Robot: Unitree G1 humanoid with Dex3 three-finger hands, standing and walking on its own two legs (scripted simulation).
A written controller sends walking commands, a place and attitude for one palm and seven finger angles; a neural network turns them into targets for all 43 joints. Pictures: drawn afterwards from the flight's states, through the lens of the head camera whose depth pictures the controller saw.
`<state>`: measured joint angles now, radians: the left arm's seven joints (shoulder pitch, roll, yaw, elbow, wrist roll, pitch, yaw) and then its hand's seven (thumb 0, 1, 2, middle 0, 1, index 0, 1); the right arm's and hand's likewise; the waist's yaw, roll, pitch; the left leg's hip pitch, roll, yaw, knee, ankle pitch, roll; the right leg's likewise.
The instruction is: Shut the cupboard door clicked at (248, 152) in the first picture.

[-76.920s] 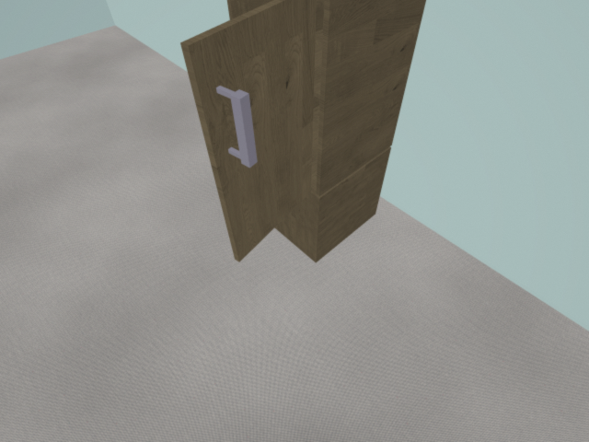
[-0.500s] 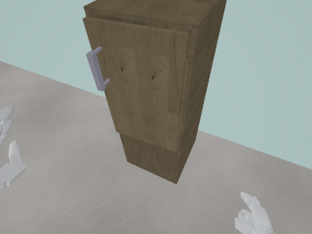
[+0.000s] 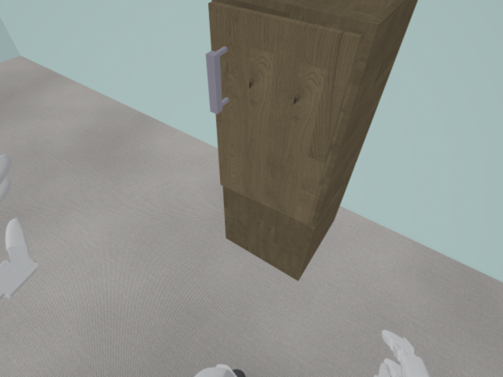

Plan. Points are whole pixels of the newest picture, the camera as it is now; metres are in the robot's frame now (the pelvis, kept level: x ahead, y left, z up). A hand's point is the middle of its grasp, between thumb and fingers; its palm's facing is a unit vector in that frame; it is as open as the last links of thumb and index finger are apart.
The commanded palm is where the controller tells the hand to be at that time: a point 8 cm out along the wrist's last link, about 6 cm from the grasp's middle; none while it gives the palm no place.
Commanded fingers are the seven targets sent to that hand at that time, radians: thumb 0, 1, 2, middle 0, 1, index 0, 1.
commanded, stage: step back with the hand held close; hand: left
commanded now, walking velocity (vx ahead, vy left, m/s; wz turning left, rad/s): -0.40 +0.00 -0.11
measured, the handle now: (219, 80) +0.76 +0.15 +0.10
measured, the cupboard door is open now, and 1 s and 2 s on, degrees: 3 3 3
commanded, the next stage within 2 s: stop stepping back and stand still in 0.28 s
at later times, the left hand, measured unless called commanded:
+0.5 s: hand out of the picture +0.06 +0.34 +0.18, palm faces +0.50 -0.81 -0.29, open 7.4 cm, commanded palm +0.02 +0.36 +0.19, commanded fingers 0.00 0.90 0.90 -0.20 -0.30 -0.20 -0.30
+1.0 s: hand out of the picture -0.03 +0.37 +0.17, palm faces +0.45 -0.82 -0.35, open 7.4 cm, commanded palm -0.08 +0.39 +0.19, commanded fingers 0.00 0.90 0.90 -0.20 -0.30 -0.20 -0.30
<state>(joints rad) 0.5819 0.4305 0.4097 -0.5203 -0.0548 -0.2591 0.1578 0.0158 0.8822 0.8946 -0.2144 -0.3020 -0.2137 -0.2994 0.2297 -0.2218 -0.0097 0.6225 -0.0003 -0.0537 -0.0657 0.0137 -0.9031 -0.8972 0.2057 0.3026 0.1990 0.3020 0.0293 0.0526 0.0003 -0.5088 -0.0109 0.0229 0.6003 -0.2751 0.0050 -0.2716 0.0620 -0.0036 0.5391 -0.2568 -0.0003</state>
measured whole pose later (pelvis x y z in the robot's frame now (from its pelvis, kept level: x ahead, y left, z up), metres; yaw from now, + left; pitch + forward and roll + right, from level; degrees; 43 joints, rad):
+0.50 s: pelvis -0.13 +0.07 -0.01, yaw -2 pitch -2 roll -3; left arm 0.40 0.40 0.41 -0.46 -0.05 -0.22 0.15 0.01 0.88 0.90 -0.21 -0.30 -0.21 -0.30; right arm 0.23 -0.19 0.02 0.66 0.00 -0.08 -0.06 0.01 -0.90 -0.90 0.21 0.30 0.20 0.30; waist 0.08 -0.04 -0.05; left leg -0.41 0.02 0.01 0.68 -0.27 0.00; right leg -0.21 0.01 0.00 0.66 -0.41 0.03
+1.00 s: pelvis -0.26 +0.11 +0.01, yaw -7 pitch -1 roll +1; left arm 0.46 0.36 0.40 -0.31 -0.04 -0.15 0.19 0.01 0.88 0.90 -0.21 -0.30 -0.21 -0.30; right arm 0.33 -0.25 -0.03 0.69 0.00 -0.03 -0.09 0.02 -0.90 -0.90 0.20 0.30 0.20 0.30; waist 0.00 -0.01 -0.11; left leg -0.52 0.10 0.04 0.96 -0.33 -0.01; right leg -0.16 0.00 -0.11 0.48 -0.31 -0.07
